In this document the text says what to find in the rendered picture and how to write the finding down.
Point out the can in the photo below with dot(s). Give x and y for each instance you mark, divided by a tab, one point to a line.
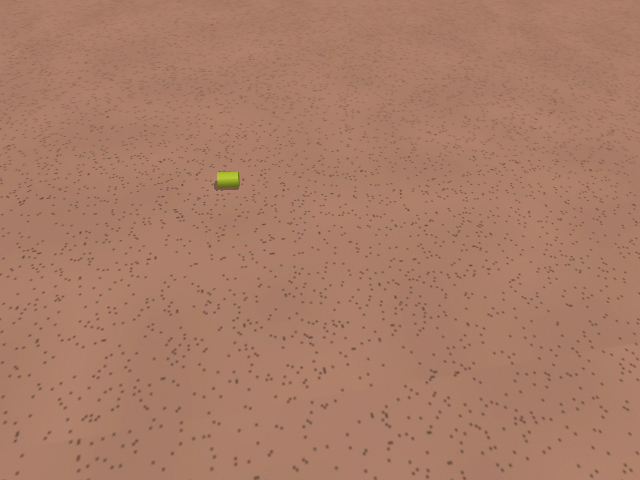
228	179

